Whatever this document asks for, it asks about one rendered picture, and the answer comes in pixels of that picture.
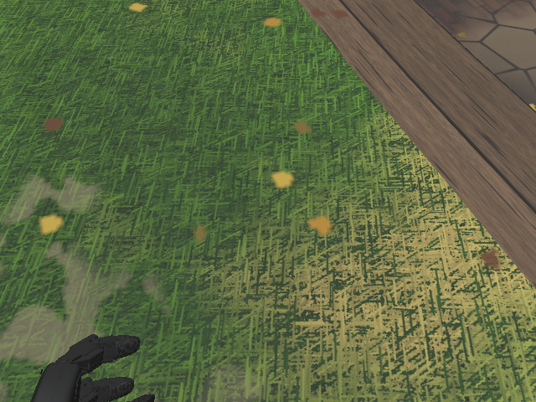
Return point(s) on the robot left hand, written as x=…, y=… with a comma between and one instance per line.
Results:
x=61, y=381

